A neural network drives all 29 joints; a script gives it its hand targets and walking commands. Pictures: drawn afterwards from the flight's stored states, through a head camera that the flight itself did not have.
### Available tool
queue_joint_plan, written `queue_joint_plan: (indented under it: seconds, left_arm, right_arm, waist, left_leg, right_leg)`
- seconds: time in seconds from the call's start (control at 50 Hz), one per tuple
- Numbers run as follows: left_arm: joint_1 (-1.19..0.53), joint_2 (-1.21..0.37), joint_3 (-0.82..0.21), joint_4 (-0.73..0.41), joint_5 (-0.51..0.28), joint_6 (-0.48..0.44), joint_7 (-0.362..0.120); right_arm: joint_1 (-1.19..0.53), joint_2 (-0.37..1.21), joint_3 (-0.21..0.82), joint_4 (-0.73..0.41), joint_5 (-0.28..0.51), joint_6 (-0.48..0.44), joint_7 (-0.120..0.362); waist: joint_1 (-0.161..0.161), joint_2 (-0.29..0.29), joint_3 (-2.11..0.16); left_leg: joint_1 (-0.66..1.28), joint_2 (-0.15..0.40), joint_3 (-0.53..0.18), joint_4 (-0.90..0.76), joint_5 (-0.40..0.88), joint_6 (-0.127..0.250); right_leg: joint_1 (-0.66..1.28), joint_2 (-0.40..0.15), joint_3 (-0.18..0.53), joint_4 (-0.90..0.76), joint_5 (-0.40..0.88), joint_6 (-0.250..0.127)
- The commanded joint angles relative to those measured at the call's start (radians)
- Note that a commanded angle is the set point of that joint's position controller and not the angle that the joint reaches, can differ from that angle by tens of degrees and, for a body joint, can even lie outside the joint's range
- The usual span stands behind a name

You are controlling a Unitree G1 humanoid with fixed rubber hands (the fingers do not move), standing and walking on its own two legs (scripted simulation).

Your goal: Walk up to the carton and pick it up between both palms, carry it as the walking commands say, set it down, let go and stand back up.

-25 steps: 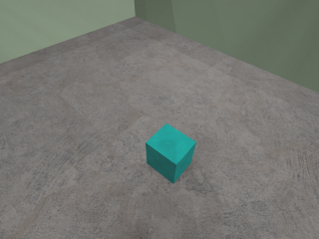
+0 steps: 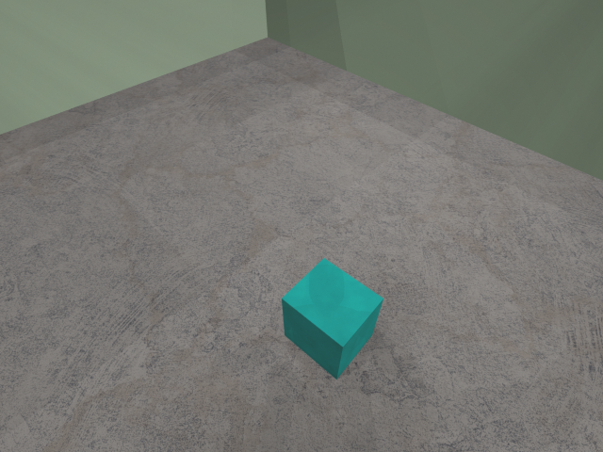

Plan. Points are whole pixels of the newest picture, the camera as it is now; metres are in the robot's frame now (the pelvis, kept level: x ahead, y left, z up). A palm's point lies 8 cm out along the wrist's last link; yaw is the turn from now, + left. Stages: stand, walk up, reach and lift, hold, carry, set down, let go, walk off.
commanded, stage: walk up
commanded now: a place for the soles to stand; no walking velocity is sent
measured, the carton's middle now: (330, 318) +0.65 -0.06 -0.63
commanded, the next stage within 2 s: none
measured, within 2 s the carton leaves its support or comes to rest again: neither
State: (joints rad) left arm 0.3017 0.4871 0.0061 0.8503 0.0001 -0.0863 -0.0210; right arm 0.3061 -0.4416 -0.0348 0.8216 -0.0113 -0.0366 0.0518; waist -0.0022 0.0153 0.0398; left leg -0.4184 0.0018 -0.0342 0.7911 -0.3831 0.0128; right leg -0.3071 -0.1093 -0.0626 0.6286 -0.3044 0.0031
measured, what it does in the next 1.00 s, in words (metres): steps on the spot: left foot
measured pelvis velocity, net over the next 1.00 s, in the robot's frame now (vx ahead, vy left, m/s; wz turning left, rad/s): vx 0.05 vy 0.04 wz -0.06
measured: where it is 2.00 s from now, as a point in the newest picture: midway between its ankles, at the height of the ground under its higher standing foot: outside the picture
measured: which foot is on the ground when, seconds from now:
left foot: up 0.00-0.02, down 0.04-0.90, up 0.92-1.00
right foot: down 0.00-1.00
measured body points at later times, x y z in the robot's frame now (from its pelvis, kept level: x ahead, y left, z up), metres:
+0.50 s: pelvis +0.04 +0.01 -0.01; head +0.06 +0.02 +0.44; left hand +0.15 +0.34 -0.11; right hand +0.12 -0.31 -0.11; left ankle +0.06 +0.13 -0.72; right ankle +0.06 -0.14 -0.72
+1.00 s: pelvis +0.05 +0.04 -0.01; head +0.06 +0.03 +0.44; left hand +0.10 +0.37 -0.11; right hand +0.13 -0.30 -0.10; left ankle +0.07 +0.16 -0.70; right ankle +0.05 -0.14 -0.72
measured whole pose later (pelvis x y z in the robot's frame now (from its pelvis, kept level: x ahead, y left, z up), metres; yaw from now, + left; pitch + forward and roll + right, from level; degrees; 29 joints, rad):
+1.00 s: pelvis +0.05 +0.04 -0.01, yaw -3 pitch +0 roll +0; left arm 0.35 0.45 0.01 0.91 0.00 -0.06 0.01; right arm 0.25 -0.46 -0.03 0.78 -0.03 0.01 0.07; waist 0.00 0.01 0.02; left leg -0.44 -0.01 -0.02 0.89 -0.47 0.01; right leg -0.35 -0.10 0.04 0.69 -0.36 0.01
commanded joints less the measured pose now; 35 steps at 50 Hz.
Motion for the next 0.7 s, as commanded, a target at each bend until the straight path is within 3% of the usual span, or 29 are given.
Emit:
queue_joint_plan:
  seconds: [0.0,0.02,0.04,0.06,0.08,0.1,0.14,0.16,0.18,0.2,0.22,0.26,0.3,0.32,0.34,0.38,0.44,0.5,0.6,0.68]
  left_arm:
    - [-0.072,0.083,0.045,-0.097,-0.001,0.032,0.01]
    - [-0.086,0.089,0.041,-0.11,-0.009,0.043,0.017]
    - [-0.112,0.157,0.072,-0.091,-0.008,0.049,0.025]
    - [-0.073,0.178,0.076,-0.076,-0.013,0.046,0.024]
    - [-0.041,0.156,0.075,-0.058,-0.014,0.037,0.026]
    - [-0.031,0.14,0.073,-0.043,-0.008,0.032,0.024]
    - [0.001,0.108,0.071,-0.016,-0.005,0.02,0.029]
    - [0.008,0.122,0.073,-0.017,0.007,0.013,0.035]
    - [0.009,0.163,0.079,-0.02,0.016,0.008,0.041]
    - [-0.021,0.209,0.086,-0.026,0.016,0.005,0.045]
    - [-0.069,0.225,0.089,-0.023,0.012,0.011,0.042]
    - [-0.119,0.192,0.076,-0.029,0.009,0.019,0.037]
    - [-0.139,0.136,0.063,-0.048,0.0,0.029,0.039]
    - [-0.14,0.121,0.061,-0.047,-0.007,0.034,0.037]
    - [-0.136,0.113,0.06,-0.041,-0.009,0.036,0.036]
    - [-0.119,0.116,0.06,-0.024,-0.008,0.031,0.034]
    - [-0.124,0.154,0.07,-0.012,0.003,0.023,0.035]
    - [-0.158,0.174,0.073,-0.017,0.009,0.03,0.034]
    - [-0.168,0.127,0.068,-0.015,0.003,0.038,0.027]
    - [-0.151,0.142,0.073,0.001,0.008,0.028,0.026]
  right_arm:
    - [0.148,-0.26,-0.102,0.007,-0.013,-0.036,-0.045]
    - [0.059,-0.317,-0.1,-0.028,-0.013,-0.035,-0.05]
    - [0.038,-0.328,-0.102,-0.029,-0.007,-0.029,-0.05]
    - [-0.001,-0.32,-0.1,-0.043,-0.006,-0.023,-0.05]
    - [-0.035,-0.285,-0.089,-0.053,-0.012,-0.02,-0.051]
    - [-0.037,-0.241,-0.077,-0.047,-0.011,-0.018,-0.051]
    - [-0.04,-0.211,-0.063,-0.047,-0.001,-0.013,-0.05]
    - [-0.041,-0.182,-0.055,-0.052,0.006,-0.012,-0.05]
    - [-0.045,-0.144,-0.043,-0.061,0.016,-0.013,-0.052]
    - [-0.044,-0.112,-0.033,-0.065,0.024,-0.011,-0.051]
    - [-0.024,-0.129,-0.039,-0.046,0.022,-0.005,-0.056]
    - [-0.002,-0.154,-0.041,-0.017,0.013,-0.01,-0.059]
    - [-0.009,-0.196,-0.054,-0.015,0.003,-0.022,-0.06]
    - [-0.027,-0.21,-0.055,-0.016,0.003,-0.026,-0.06]
    - [-0.036,-0.212,-0.053,-0.015,0.004,-0.026,-0.06]
    - [-0.063,-0.199,-0.048,-0.02,0.004,-0.023,-0.061]
    - [-0.066,-0.17,-0.042,-0.022,0.009,-0.016,-0.058]
    - [-0.037,-0.166,-0.043,-0.01,0.004,-0.01,-0.055]
    - [-0.065,-0.201,-0.048,-0.007,-0.006,-0.019,-0.053]
    - [-0.076,-0.176,-0.044,-0.011,-0.002,-0.017,-0.052]
  waist:
    - [-0.063,0.229,-0.051]
    - [-0.024,0.221,0.026]
    - [-0.026,0.095,0.042]
    - [-0.006,0.112,0.027]
    - [0.009,0.15,0.005]
    - [0.014,0.149,-0.022]
    - [0.033,0.135,-0.087]
    - [0.04,0.106,-0.118]
    - [0.042,0.017,-0.151]
    - [0.029,-0.083,-0.144]
    - [0.013,-0.1,-0.123]
    - [-0.001,-0.081,-0.117]
    - [0.005,-0.01,-0.108]
    - [0.011,0.013,-0.094]
    - [0.015,0.036,-0.09]
    - [0.028,0.052,-0.097]
    - [0.028,-0.019,-0.092]
    - [0.011,-0.056,-0.071]
    - [0.024,0.049,-0.041]
    - [0.028,0.007,-0.046]
  left_leg:
    - [0.232,0.186,-0.352,-0.446,0.073,0.069]
    - [0.188,0.269,-0.572,-0.503,0.081,0.144]
    - [0.096,0.281,-0.563,-0.497,0.0,0.202]
    - [0.072,0.262,-0.505,-0.469,0.021,0.222]
    - [0.102,0.234,-0.424,-0.404,0.169,0.214]
    - [0.101,0.186,-0.325,-0.344,0.355,0.195]
    - [0.102,0.137,-0.209,-0.22,0.59,0.161]
    - [0.071,0.12,-0.185,-0.162,0.583,0.126]
    - [0.011,0.075,-0.15,-0.079,0.477,0.079]
    - [-0.035,-0.01,-0.065,-0.01,0.297,0.027]
    - [0.004,-0.01,-0.02,-0.038,0.131,0.015]
    - [0.079,0.021,-0.056,-0.123,0.211,0.036]
    - [0.094,0.084,-0.174,-0.196,0.362,0.082]
    - [0.083,0.122,-0.246,-0.228,0.409,0.115]
    - [0.089,0.135,-0.26,-0.235,0.445,0.135]
    - [0.055,0.125,-0.23,-0.23,0.431,0.126]
    - [-0.019,0.054,-0.14,-0.187,0.281,0.066]
    - [0.008,0.025,-0.087,-0.178,0.191,0.047]
    - [-0.004,0.108,-0.249,-0.311,0.171,0.099]
    - [-0.035,0.067,-0.179,-0.268,0.172,0.074]
  right_leg:
    - [-0.224,-0.002,-0.043,0.323,-0.047,-0.042]
    - [-0.351,0.074,0.013,0.326,-0.249,-0.026]
    - [-0.285,0.021,0.079,0.357,-0.246,-0.018]
    - [-0.221,0.021,0.071,0.347,-0.23,-0.018]
    - [-0.181,0.022,0.072,0.264,-0.252,-0.024]
    - [-0.129,0.029,0.056,0.191,-0.249,-0.026]
    - [0.025,0.07,-0.014,-0.012,-0.054,-0.033]
    - [0.116,0.05,0.014,-0.048,0.083,-0.049]
    - [0.199,-0.042,0.125,-0.084,0.221,-0.086]
    - [0.189,-0.154,0.258,-0.154,0.219,-0.139]
    - [0.126,-0.222,0.281,-0.138,0.243,-0.198]
    - [0.071,-0.157,0.165,-0.046,0.282,-0.154]
    - [0.029,-0.043,0.052,0.063,0.207,-0.083]
    - [0.009,0.005,0.033,0.095,0.13,-0.055]
    - [0.009,0.019,0.036,0.085,0.078,-0.047]
    - [0.064,0.016,0.048,0.031,0.058,-0.057]
    - [0.116,-0.055,0.112,-0.059,0.069,-0.096]
    - [0.067,-0.101,0.149,-0.096,0.009,-0.12]
    - [0.035,0.018,0.044,-0.004,-0.073,-0.063]
    - [0.088,-0.022,0.089,-0.08,-0.05,-0.082]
